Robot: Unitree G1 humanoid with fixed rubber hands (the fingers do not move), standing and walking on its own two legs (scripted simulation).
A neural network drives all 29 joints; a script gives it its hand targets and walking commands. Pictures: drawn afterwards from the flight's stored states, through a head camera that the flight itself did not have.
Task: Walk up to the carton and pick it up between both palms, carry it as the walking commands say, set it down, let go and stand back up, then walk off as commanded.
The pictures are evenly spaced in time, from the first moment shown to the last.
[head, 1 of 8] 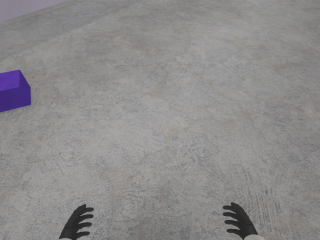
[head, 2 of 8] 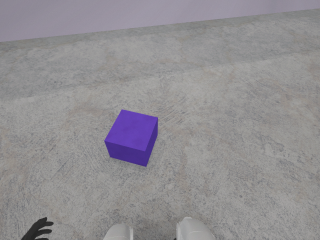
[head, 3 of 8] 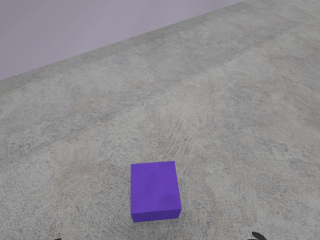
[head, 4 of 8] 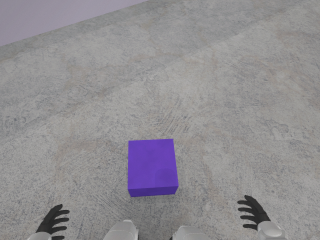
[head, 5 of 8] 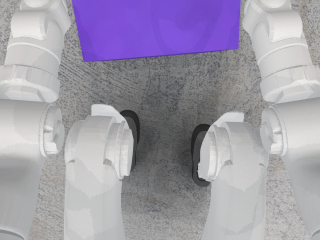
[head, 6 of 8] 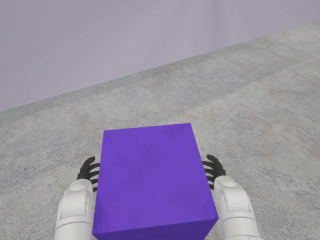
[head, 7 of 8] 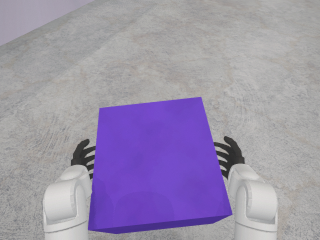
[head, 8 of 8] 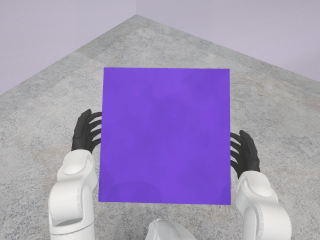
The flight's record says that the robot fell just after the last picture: yes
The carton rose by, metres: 0.69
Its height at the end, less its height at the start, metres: +0.59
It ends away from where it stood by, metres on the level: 4.86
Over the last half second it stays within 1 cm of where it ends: no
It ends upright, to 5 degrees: no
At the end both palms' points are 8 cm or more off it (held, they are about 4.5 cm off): no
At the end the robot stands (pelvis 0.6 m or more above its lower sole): yes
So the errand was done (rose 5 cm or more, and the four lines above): no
